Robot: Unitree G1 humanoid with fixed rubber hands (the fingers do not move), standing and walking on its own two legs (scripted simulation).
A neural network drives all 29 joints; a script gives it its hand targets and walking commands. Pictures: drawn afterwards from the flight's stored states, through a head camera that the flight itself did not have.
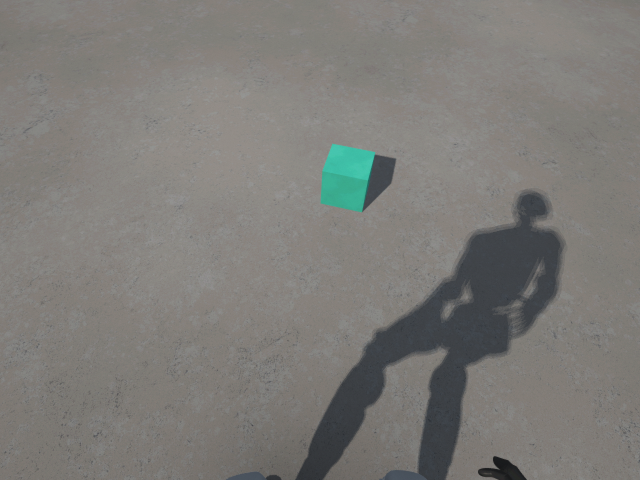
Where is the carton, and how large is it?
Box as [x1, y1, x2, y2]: [321, 144, 374, 211]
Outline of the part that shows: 332,144 322,171 321,203 361,211 368,186 374,152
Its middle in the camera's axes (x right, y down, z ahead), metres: +0.12 -0.24 +1.62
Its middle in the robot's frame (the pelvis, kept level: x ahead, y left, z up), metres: +1.26 -0.09 -0.67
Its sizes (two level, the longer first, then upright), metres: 0.180 0.170 0.187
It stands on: the floor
